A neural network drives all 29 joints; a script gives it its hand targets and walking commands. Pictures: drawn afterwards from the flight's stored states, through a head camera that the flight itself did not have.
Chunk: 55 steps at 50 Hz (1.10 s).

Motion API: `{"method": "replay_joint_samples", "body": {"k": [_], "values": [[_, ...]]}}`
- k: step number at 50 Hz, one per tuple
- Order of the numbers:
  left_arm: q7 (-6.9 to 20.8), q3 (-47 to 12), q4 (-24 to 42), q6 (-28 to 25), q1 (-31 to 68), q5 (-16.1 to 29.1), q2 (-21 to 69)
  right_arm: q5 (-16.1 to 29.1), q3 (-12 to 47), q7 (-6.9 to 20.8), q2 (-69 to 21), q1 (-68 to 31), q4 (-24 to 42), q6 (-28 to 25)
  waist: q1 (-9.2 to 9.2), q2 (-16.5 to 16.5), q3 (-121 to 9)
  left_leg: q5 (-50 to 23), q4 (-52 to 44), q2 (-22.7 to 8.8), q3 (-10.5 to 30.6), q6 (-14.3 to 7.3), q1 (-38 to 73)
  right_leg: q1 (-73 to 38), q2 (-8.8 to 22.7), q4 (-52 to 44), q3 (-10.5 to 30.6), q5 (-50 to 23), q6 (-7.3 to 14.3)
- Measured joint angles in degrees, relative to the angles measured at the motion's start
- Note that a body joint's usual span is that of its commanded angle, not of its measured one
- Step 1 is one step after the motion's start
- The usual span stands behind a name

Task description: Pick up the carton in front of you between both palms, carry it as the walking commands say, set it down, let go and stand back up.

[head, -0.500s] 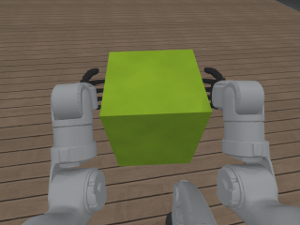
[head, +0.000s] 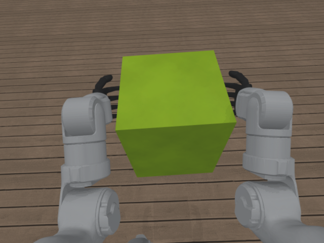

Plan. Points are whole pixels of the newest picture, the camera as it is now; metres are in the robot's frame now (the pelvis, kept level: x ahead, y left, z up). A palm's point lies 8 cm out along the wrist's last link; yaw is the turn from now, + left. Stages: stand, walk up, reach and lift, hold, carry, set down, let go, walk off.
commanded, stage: carry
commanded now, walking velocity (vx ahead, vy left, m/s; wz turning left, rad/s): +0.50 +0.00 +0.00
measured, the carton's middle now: (171, 119) +0.41 +0.01 +0.10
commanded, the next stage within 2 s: none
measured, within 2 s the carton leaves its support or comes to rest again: neither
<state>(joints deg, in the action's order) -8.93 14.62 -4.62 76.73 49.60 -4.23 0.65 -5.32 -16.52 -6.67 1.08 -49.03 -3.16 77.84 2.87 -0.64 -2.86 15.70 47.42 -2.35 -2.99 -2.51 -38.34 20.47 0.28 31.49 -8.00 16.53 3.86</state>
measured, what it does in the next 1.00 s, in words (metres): walks ahead: left foot, then right foot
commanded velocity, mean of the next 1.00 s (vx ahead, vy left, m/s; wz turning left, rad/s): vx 0.50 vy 0.00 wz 0.00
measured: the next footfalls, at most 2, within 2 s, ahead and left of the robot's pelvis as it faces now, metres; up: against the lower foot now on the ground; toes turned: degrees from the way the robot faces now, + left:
left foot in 0.10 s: +0.19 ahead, +0.11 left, +0.00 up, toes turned +5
right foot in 0.52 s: +0.44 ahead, -0.13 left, +0.00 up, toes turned -10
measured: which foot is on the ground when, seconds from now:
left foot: up 0.00-0.08, down 0.10-0.52, up 0.54-0.94, down 0.96-1.00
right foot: down 0.00-0.10, up 0.12-0.50, down 0.52-0.96, up 0.98-1.00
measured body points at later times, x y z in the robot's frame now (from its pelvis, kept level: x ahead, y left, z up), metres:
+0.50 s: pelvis +0.27 -0.01 +0.00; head +0.28 -0.01 +0.45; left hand +0.65 +0.12 +0.12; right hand +0.63 -0.18 +0.12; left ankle +0.15 +0.11 -0.73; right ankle +0.40 -0.13 -0.72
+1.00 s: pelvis +0.59 -0.01 -0.01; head +0.55 +0.00 +0.44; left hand +0.87 +0.14 +0.09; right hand +0.87 -0.16 +0.09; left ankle +0.69 +0.07 -0.73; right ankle +0.41 -0.12 -0.71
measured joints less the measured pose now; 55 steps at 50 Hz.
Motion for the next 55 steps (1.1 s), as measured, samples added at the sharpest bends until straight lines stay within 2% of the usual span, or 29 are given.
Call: {"method": "replay_joint_samples", "body": {"k": [3,5,7,9,10,12,15,18,24,26,27,29,31,33,40,42,45,48,49,50,52,53,55], "values": [[0.3,-0.5,-3.3,0.8,0.4,-0.6,-0.5,0.3,0.6,-0.1,0.7,-0.6,-3.7,0.5,-0.72,0.6,-3.0,-2.7,-11.1,0.9,-2.0,0.3,5.9,-3.5,0.6,0.1,0.8,3.3,-1.3],[0.7,-0.7,-6.2,1.3,1.0,-0.7,-1.4,0.2,1.0,-0.1,1.0,-1.8,-7.5,0.6,-1.24,1.0,-4.8,-5.9,-17.7,1.7,-3.9,-0.7,11.0,-4.7,1.2,3.6,1.3,7.1,-2.1],[1.9,-0.5,-8.7,1.2,0.8,0.3,-2.8,-0.3,1.6,-0.1,0.3,-2.3,-11.4,-0.6,-2.52,2.1,-5.7,-6.2,-14.9,2.3,-4.8,-1.3,11.6,-1.6,2.1,14.1,2.7,9.6,-2.6],[2.3,-0.3,-10.8,1.2,-0.1,0.5,-3.4,-0.7,2.3,-0.3,-0.4,-1.4,-13.6,-1.0,-3.70,1.4,-6.0,-3.1,-13.9,2.0,-4.3,-1.4,13.1,3.7,0.7,26.7,4.5,11.7,-2.2],[2.4,-0.5,-11.6,1.3,-0.5,0.4,-3.4,-0.5,2.5,-0.3,-0.6,-0.5,-14.0,-1.0,-4.11,1.2,-5.9,-2.3,-14.6,1.9,-4.0,-1.3,14.3,6.2,0.4,30.7,4.8,11.1,-2.0],[2.3,-0.7,-12.8,1.4,-1.3,0.0,-3.0,0.0,2.8,-0.4,-0.7,1.5,-14.2,-1.0,-4.57,1.4,-5.6,-2.1,-17.4,1.7,-3.7,-0.5,17.2,10.5,0.8,33.0,4.9,7.6,-2.3],[2.3,-1.2,-13.0,0.6,-3.1,-0.4,-2.4,0.4,3.1,-0.4,-1.0,4.0,-14.1,-2.0,-4.83,1.7,-4.7,-2.3,-22.3,1.7,-3.5,-0.3,21.8,14.8,2.6,27.9,5.0,1.5,-3.5],[2.3,-1.6,-11.7,-0.5,-5.0,-0.5,-2.0,0.4,3.4,-0.4,-1.5,5.9,-12.9,-3.4,-4.75,1.9,-3.7,-2.0,-26.7,1.5,-3.5,0.4,26.4,16.3,4.2,17.9,4.5,-3.3,-4.4],[2.2,-2.1,-7.3,-2.6,-7.7,0.3,-1.8,0.2,4.2,-0.7,-2.5,8.4,-8.5,-5.5,-3.91,2.1,-1.8,3.1,-28.8,0.6,-3.9,3.0,33.9,11.4,3.7,-2.5,1.0,-11.9,-3.6],[2.2,-2.1,-6.5,-3.3,-7.9,0.2,-1.3,0.1,4.1,-0.7,-2.5,9.1,-6.8,-5.6,-4.07,1.9,-1.8,7.7,-23.6,-0.1,-3.5,4.1,34.2,6.9,3.1,-7.8,-1.0,-13.6,-2.5],[2.2,-2.0,-6.2,-4.3,-8.3,-0.1,-0.5,0.4,4.2,-0.7,-2.0,9.6,-6.0,-6.0,-3.75,0.5,-1.6,10.1,-17.6,-1.5,-3.3,4.2,32.3,6.8,2.4,-6.3,-1.9,-14.1,-1.5],[2.2,-2.1,-5.2,-5.8,-9.8,-1.5,1.6,0.8,3.6,-0.4,-1.5,11.2,-4.6,-6.7,-3.35,-0.5,-0.4,10.9,-1.0,-1.1,-0.5,4.1,25.6,6.6,2.2,-2.7,-2.5,-10.5,-0.3],[2.2,-2.2,-2.5,-6.1,-13.2,-2.5,3.4,0.8,3.4,-0.1,-2.0,13.6,-2.7,-6.7,-3.45,-0.2,0.8,10.4,10.9,0.2,0.3,3.5,18.6,4.3,2.5,-3.5,-2.6,-8.1,-0.1],[2.2,-2.2,2.1,-5.9,-17.7,-3.0,4.9,0.6,3.6,-0.1,-3.3,16.5,0.1,-6.7,-3.49,0.0,1.6,7.7,13.2,0.2,-0.6,3.5,13.3,1.1,2.5,-6.5,-2.5,-7.9,-1.0],[3.0,-2.6,20.7,-7.5,-32.0,-3.4,9.2,-1.0,5.7,0.4,-9.7,28.2,16.1,-9.2,-2.55,0.2,2.2,-1.1,-4.7,-1.8,-2.6,4.3,5.1,-9.7,2.1,-14.3,-1.6,-4.8,-1.7],[3.6,-4.2,23.0,-7.7,-34.2,-2.9,8.3,-2.0,7.2,0.4,-10.9,31.6,20.1,-9.7,-2.28,0.1,1.1,-4.9,-9.9,-1.9,-3.4,4.1,5.1,-13.0,1.9,-15.2,-1.7,-2.8,-2.3],[3.8,-6.3,23.2,-7.4,-36.1,-2.9,7.8,-2.5,9.5,0.4,-9.6,35.0,22.0,-9.2,-1.71,0.4,-1.8,-9.8,-17.0,-1.4,-5.4,3.5,7.2,-17.9,2.0,-15.3,-1.7,1.2,-3.8],[3.9,-7.5,22.2,-6.2,-37.4,-3.6,7.5,-2.8,9.9,0.8,-9.3,36.4,20.9,-8.1,-1.26,0.9,-5.0,-11.6,-23.1,-0.4,-8.7,2.1,12.9,-20.8,3.0,-9.4,-1.0,8.1,-5.6],[3.9,-7.4,21.4,-6.0,-37.5,-3.7,7.2,-3.0,10.2,0.9,-9.3,36.4,19.4,-8.3,-1.57,2.2,-5.8,-11.5,-21.1,0.3,-9.6,0.5,13.2,-19.3,4.7,-3.4,-0.8,10.7,-5.8],[3.9,-7.1,20.4,-5.7,-37.8,-3.7,6.8,-3.2,10.5,1.0,-9.3,36.2,17.5,-8.5,-1.97,3.0,-6.2,-9.5,-18.6,0.6,-10.2,-0.9,13.2,-16.1,5.3,5.3,0.6,10.8,-5.8],[3.8,-6.8,18.5,-5.1,-38.3,-3.9,6.5,-3.5,10.7,1.1,-9.4,36.1,14.6,-8.2,-2.43,2.5,-6.3,-6.2,-17.6,0.3,-10.7,-2.2,14.9,-7.8,4.1,22.2,3.2,10.6,-4.8],[3.8,-6.9,17.7,-4.8,-38.6,-4.0,6.6,-3.5,10.6,1.1,-9.3,36.5,13.9,-8.0,-2.65,2.1,-6.3,-5.6,-18.6,0.3,-10.7,-2.1,16.3,-4.0,3.7,27.5,3.5,9.5,-4.2],[3.6,-7.1,16.8,-4.6,-39.0,-4.3,7.2,-3.2,10.3,1.1,-9.1,37.7,13.7,-7.8,-3.07,1.7,-6.1,-5.5,-21.8,0.5,-10.6,-1.8,19.5,2.4,4.0,30.9,3.4,5.8,-3.6]]}}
